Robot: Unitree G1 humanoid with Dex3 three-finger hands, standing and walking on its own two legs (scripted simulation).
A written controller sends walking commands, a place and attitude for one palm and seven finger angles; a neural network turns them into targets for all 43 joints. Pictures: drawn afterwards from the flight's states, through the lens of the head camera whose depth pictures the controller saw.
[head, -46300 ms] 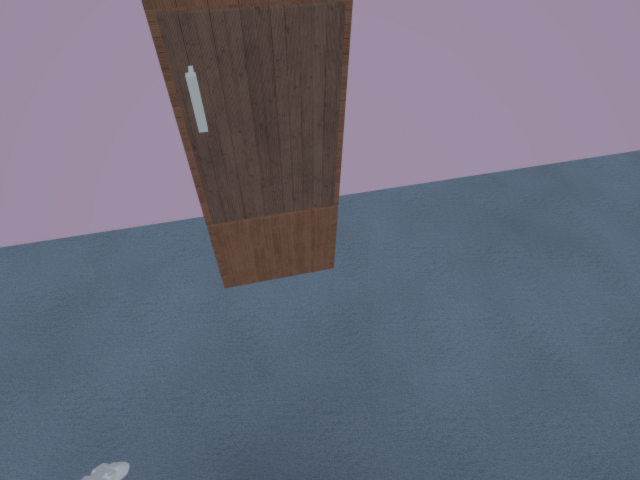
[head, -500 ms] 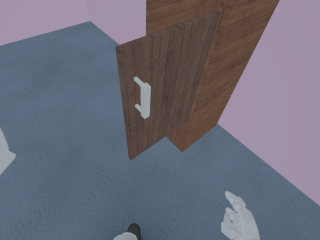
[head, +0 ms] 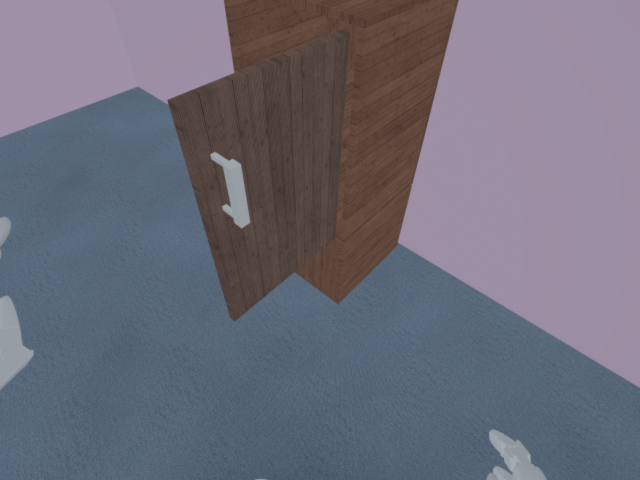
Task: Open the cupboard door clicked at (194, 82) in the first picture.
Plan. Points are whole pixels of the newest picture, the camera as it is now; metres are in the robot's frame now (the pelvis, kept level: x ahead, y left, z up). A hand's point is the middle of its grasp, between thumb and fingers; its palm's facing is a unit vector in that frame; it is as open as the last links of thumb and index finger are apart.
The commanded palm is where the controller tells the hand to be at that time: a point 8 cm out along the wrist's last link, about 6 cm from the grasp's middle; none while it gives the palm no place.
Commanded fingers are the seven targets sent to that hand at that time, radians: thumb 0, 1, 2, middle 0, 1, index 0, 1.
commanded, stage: stop stepping back and stand still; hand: left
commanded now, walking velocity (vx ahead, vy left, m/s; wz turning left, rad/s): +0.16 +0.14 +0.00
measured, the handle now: (229, 190) +0.57 +0.19 +0.03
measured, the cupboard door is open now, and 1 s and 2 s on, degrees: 89 89 89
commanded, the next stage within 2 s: let the arm hang, fingers relaxed in 0.88 s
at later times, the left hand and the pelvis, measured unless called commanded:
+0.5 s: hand out of the picture +0.15 +0.30 +0.17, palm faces +0.48 -0.73 -0.49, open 7.4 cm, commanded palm +0.10 +0.33 +0.18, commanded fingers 0.00 0.90 0.90 -0.20 -0.30 -0.20 -0.30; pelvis -0.04 +0.02 +0.00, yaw +1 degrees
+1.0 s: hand out of the picture +0.15 +0.30 +0.15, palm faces +0.40 -0.77 -0.50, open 7.4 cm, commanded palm none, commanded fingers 0.00 0.90 0.90 -0.20 -0.30 -0.20 -0.30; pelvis -0.05 +0.04 +0.00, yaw +1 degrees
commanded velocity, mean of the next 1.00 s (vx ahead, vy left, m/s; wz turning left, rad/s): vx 0.02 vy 0.03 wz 0.00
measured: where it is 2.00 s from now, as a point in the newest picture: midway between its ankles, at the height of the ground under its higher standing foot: outside the picture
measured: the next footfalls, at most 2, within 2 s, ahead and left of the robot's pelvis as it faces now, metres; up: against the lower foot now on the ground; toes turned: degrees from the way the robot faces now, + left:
left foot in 0.30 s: -0.02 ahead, +0.15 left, +0.00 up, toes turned +5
